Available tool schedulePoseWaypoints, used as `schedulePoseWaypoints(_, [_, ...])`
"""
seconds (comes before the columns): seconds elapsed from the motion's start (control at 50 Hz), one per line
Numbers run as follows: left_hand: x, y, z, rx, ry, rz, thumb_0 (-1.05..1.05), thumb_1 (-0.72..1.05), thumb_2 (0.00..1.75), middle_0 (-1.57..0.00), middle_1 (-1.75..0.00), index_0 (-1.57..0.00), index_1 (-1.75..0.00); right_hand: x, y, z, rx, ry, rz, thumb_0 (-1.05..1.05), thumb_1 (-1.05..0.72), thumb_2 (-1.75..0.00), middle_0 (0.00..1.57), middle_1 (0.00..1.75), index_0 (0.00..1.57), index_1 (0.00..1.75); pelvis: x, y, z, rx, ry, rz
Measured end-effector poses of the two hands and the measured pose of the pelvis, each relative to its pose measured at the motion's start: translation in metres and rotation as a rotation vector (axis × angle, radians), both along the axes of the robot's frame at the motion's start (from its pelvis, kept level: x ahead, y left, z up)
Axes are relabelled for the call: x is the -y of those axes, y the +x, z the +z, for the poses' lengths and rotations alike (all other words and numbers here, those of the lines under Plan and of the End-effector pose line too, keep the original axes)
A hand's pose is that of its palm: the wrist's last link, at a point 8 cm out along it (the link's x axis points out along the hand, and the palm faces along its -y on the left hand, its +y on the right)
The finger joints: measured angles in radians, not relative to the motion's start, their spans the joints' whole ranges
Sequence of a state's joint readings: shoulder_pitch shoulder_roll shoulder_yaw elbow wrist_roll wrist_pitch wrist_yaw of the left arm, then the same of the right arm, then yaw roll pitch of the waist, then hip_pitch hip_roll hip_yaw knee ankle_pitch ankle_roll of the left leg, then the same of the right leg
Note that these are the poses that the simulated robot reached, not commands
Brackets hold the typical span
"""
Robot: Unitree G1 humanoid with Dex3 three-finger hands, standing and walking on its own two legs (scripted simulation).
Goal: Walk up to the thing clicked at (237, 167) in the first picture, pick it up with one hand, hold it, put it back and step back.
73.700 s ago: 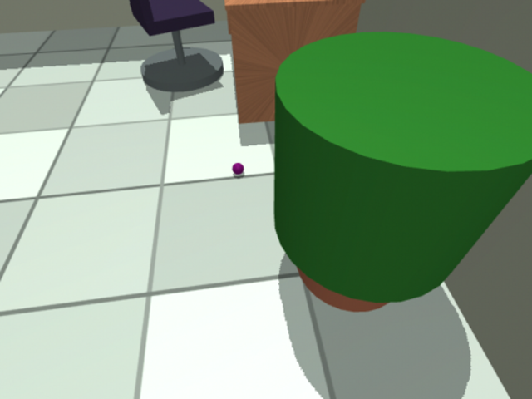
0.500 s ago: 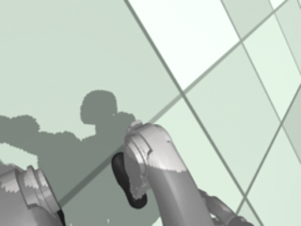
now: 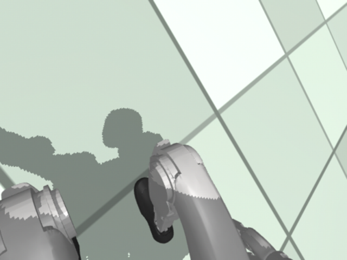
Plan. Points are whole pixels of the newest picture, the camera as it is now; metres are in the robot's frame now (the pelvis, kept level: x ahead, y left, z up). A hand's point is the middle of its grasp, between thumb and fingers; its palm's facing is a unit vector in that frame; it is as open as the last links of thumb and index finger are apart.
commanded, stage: withdraw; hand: left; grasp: from above
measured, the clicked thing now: out of the picture +0.48 +0.38 -0.28
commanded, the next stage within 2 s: home in 0.64 s
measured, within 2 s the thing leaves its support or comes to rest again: neither
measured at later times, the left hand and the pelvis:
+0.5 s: hand out of the picture +0.44 +0.39 -0.09, palm faces -0.49 -0.14 -0.86, open 13.9 cm; pelvis -0.01 +0.00 +0.04, yaw +6 degrees
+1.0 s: hand out of the picture +0.43 +0.40 -0.09, palm faces -0.37 -0.20 -0.91, open 12.0 cm; pelvis -0.01 +0.00 +0.04, yaw +6 degrees
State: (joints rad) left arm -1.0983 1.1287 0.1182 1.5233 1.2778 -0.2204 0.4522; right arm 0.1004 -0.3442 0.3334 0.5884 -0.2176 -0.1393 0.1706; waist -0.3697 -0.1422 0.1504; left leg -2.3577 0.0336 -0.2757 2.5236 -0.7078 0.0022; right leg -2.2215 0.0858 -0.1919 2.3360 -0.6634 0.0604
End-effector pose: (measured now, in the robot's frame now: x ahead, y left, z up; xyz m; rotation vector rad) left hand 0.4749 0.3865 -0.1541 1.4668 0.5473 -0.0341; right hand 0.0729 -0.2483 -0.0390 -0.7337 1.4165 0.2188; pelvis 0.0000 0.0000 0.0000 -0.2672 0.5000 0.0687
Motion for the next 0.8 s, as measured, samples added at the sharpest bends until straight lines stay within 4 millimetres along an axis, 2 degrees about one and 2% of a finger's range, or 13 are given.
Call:
schedulePoseWaypoints(0.12, [-0.017, 0.003, 0.051, 0.032, 0.045, 0.021, 0.0, -0.51, 0.99, -0.08, -1.01, -0.09, -1.0, 0.001, 0.014, -0.004, 0.041, 0.03, -0.047, 0.0, -0.9, -0.9, 0.21, 0.3, 0.2, 0.3, -0.001, 0.003, 0.006, -0.044, 0.008, 0.015])
schedulePoseWaypoints(0.22, [-0.027, -0.003, 0.095, -0.016, 0.059, 0.042, 0.0, -0.51, 0.99, -0.08, -1.0, -0.09, -0.99, 0.001, 0.028, -0.006, 0.081, 0.052, -0.101, 0.0, -0.9, -0.9, 0.21, 0.3, 0.2, 0.3, -0.002, 0.001, 0.018, -0.068, 0.023, 0.037])
schedulePoseWaypoints(0.34, [-0.022, -0.016, 0.124, -0.116, 0.023, 0.017, 0.0, -0.5, 0.99, -0.09, -0.99, -0.09, -0.99, 0.002, 0.035, 0.003, 0.097, 0.047, -0.133, 0.0, -0.9, -0.9, 0.21, 0.3, 0.2, 0.3, -0.001, -0.005, 0.038, -0.08, 0.039, 0.059])
schedulePoseWaypoints(0.44, [-0.012, -0.023, 0.125, -0.152, -0.027, -0.035, 0.0, -0.49, 0.99, -0.1, -0.98, -0.1, -0.98, 0.01, 0.029, 0.012, 0.087, 0.001, -0.132, 0.0, -0.9, -0.9, 0.21, 0.3, 0.2, 0.3, 0.001, -0.01, 0.045, -0.074, 0.044, 0.068])
schedulePoseWaypoints(0.54, [-0.005, -0.025, 0.109, -0.14, -0.048, -0.084, 0.0, -0.47, 0.98, -0.11, -0.96, -0.12, -0.96, 0.02, 0.015, 0.013, 0.062, -0.059, -0.126, 0.0, -0.9, -0.9, 0.21, 0.3, 0.2, 0.3, 0.004, -0.014, 0.038, -0.06, 0.048, 0.065])
schedulePoseWaypoints(0.68, [0.002, -0.017, 0.081, -0.08, -0.024, -0.102, 0.0, -0.45, 0.96, -0.13, -0.96, -0.14, -0.95, 0.022, -0.008, 0.001, 0.016, -0.092, -0.137, 0.0, -0.9, -0.9, 0.21, 0.3, 0.2, 0.3, 0.004, -0.014, 0.019, -0.044, 0.049, 0.054])
schedulePoseWaypoints(0.8, [-0.003, -0.005, 0.079, -0.025, 0.02, -0.056, 0.0, -0.43, 0.94, -0.16, -0.93, -0.16, -0.92, 0.013, -0.021, -0.01, 0.001, -0.057, -0.174, 0.0, -0.9, -0.9, 0.21, 0.3, 0.2, 0.3, 0.003, -0.012, 0.011, -0.055, 0.046, 0.049])
